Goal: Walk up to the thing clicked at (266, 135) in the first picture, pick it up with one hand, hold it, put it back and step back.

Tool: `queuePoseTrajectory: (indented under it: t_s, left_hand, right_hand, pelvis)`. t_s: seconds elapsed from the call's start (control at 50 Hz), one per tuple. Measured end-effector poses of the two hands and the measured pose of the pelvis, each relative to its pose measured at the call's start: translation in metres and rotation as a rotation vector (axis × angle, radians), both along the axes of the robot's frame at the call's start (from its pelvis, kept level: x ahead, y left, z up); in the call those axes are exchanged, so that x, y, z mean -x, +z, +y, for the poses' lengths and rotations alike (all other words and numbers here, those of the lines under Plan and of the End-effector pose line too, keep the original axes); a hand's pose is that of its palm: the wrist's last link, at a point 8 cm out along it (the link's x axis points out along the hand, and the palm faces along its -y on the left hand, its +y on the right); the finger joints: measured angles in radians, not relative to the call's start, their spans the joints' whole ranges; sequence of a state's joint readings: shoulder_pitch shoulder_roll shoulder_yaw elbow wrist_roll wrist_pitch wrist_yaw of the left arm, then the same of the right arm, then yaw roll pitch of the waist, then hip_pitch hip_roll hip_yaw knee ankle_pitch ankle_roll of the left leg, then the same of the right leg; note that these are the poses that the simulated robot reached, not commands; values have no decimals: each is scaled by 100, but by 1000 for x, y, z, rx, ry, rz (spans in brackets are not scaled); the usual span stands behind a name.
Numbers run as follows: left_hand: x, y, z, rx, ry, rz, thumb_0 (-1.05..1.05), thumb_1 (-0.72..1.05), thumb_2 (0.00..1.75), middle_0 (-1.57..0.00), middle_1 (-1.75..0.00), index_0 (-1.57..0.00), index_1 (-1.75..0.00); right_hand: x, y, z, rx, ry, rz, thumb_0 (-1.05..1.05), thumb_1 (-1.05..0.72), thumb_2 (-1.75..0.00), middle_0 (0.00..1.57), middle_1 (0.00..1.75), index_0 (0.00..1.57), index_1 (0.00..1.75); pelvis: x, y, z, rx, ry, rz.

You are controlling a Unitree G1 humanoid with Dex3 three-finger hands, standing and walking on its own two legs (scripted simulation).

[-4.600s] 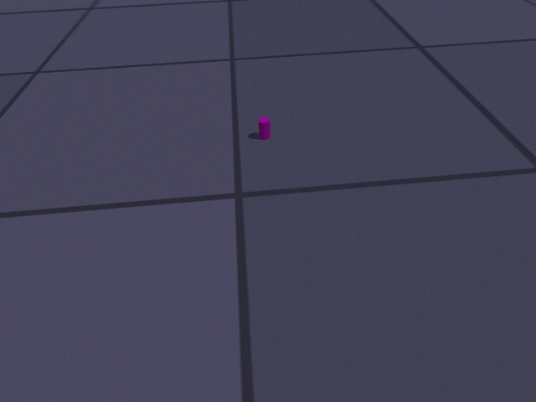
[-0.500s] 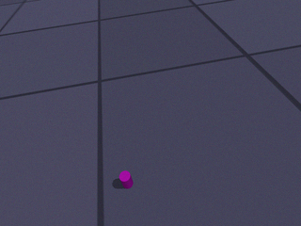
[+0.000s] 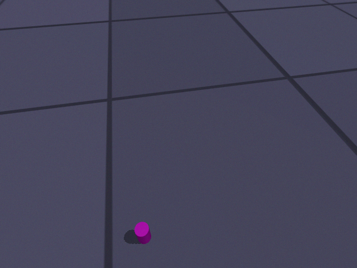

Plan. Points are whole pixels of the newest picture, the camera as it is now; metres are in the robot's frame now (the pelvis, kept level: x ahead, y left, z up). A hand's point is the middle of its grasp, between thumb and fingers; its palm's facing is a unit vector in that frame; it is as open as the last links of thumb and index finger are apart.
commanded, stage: walk up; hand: left
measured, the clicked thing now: (143, 233) +0.43 +0.19 -0.69
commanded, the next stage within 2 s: stand in 1.22 s
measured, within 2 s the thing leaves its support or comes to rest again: neither
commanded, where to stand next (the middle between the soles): +0.07 -0.02 m, yaw +0 degrees
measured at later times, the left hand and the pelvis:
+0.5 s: hand out of the picture +0.15 +0.25 -0.12, palm faces -0.01 -0.94 -0.34, open 7.4 cm; pelvis +0.03 -0.01 +0.02, yaw +0 degrees
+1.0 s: hand out of the picture +0.11 +0.25 -0.13, palm faces +0.01 -0.95 -0.32, open 7.4 cm; pelvis +0.04 +0.00 +0.03, yaw +0 degrees
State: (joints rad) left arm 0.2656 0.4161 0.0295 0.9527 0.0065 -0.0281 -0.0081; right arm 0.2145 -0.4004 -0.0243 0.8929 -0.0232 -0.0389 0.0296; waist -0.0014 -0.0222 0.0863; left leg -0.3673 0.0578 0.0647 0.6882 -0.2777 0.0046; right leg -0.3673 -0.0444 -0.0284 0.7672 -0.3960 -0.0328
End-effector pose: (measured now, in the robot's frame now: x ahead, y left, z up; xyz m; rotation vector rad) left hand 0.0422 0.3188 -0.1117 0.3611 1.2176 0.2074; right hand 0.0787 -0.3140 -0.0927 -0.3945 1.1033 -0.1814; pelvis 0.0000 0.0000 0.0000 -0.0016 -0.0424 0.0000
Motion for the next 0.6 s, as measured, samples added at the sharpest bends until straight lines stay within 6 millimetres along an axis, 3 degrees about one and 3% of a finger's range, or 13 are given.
queuePoseTrajectory:
  t_s: [0.1, 0.18, 0.4, 0.6]
  left_hand:
    - [-10, 1, -9, -10, 11, 15, 1, 91, 90, -21, -30, -21, -30]
    - [-29, 6, -15, 4, 9, 11, 1, 91, 90, -21, -30, -21, -30]
    - [-87, 19, -26, 33, -8, -83, 1, 91, 90, -21, -30, -21, -30]
    - [-92, 24, -30, 54, -2, -68, 1, 91, 90, -21, -30, -21, -30]
  right_hand:
    - [-11, -14, -2, -25, -34, 34, 1, -90, -90, 21, 30, 20, 30]
    - [-18, -18, 5, -51, -39, 48, 1, -90, -90, 20, 30, 20, 30]
    - [-34, -8, 12, -67, -42, 63, 1, -90, -90, 21, 30, 20, 30]
    - [-35, 5, 4, -44, -61, 69, 0, -90, -90, 20, 30, 20, 30]
  pelvis:
    - [-12, -1, -5, 4, -1, 0]
    - [-20, 4, -4, -5, -5, 4]
    - [-28, 17, -5, -4, -2, -3]
    - [-30, 26, -5, -1, -2, -5]
